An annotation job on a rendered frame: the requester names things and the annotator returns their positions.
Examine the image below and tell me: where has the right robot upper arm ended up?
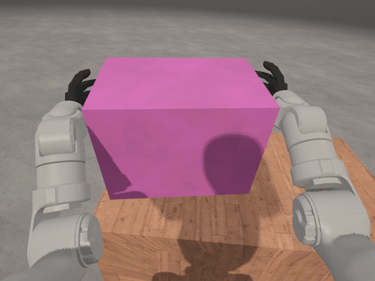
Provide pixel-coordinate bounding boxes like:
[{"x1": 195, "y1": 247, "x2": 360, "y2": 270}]
[{"x1": 292, "y1": 190, "x2": 375, "y2": 281}]

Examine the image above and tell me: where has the left robot forearm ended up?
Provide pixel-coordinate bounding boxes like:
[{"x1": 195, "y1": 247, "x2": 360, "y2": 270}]
[{"x1": 27, "y1": 101, "x2": 91, "y2": 267}]

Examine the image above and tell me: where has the right robot forearm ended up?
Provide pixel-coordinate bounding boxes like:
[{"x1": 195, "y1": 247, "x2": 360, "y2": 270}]
[{"x1": 273, "y1": 90, "x2": 370, "y2": 237}]

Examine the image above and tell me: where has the carton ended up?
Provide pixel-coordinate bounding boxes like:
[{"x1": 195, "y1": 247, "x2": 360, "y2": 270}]
[{"x1": 81, "y1": 57, "x2": 280, "y2": 200}]

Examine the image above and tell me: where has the right robot hand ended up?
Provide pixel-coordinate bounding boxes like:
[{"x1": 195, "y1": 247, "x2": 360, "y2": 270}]
[{"x1": 255, "y1": 61, "x2": 288, "y2": 96}]

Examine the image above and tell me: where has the pedestal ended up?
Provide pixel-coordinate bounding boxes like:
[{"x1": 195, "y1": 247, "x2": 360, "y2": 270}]
[{"x1": 93, "y1": 132, "x2": 375, "y2": 281}]

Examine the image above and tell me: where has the left robot upper arm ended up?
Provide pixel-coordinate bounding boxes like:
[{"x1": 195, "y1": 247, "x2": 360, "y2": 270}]
[{"x1": 1, "y1": 213, "x2": 104, "y2": 281}]

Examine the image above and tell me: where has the left robot hand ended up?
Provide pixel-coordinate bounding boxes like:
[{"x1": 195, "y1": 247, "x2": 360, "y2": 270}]
[{"x1": 65, "y1": 69, "x2": 96, "y2": 106}]

